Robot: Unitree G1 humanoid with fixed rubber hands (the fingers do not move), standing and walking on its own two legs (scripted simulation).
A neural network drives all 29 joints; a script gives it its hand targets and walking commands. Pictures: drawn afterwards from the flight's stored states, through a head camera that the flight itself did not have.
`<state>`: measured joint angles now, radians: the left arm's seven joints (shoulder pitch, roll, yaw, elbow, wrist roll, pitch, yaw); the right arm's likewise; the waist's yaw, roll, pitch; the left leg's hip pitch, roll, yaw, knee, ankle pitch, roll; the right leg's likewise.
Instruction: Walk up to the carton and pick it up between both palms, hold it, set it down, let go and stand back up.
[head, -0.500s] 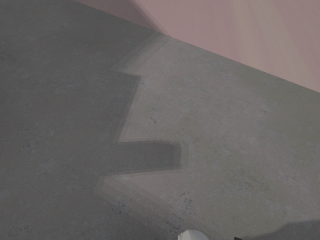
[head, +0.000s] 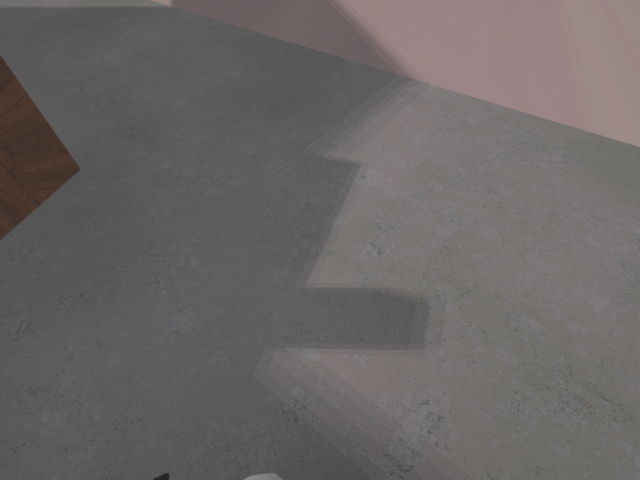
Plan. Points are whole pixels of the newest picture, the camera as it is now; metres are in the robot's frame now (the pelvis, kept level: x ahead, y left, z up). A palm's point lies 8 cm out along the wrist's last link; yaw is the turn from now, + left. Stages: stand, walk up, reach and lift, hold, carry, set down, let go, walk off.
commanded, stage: walk up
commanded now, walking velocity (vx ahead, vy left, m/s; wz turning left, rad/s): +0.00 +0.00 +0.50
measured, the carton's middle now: out of the picture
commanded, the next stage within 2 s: none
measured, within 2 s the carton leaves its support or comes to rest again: neither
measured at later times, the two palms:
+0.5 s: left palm out of the picture -0.02 +0.31 -0.15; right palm out of the picture +0.12 -0.17 -0.11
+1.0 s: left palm out of the picture -0.06 +0.26 -0.10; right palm out of the picture +0.13 -0.21 -0.15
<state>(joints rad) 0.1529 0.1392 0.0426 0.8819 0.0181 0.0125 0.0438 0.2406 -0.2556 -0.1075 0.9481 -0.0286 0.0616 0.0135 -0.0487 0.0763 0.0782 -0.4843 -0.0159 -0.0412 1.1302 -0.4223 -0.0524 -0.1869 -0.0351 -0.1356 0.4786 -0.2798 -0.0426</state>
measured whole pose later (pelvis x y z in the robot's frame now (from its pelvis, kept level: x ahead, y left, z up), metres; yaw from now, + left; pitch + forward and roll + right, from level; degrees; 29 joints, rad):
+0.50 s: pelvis -0.02 +0.05 +0.00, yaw +15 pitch +0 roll -2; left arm 0.18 0.25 0.08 0.91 0.02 0.05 0.01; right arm 0.17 -0.18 -0.06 0.88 -0.01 0.01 -0.02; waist 0.02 -0.05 0.10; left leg -0.24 -0.02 0.03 0.52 -0.28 0.06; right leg -0.47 -0.10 -0.05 1.11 -0.41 0.07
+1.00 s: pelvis -0.04 -0.01 +0.00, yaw +29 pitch -1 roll +2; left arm 0.16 0.15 0.05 0.82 0.02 0.01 0.04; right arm 0.21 -0.27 -0.13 0.90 -0.01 0.07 0.01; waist -0.03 0.07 0.10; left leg -0.49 -0.06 -0.06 1.12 -0.46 -0.05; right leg -0.22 -0.06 -0.13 0.51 -0.28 -0.03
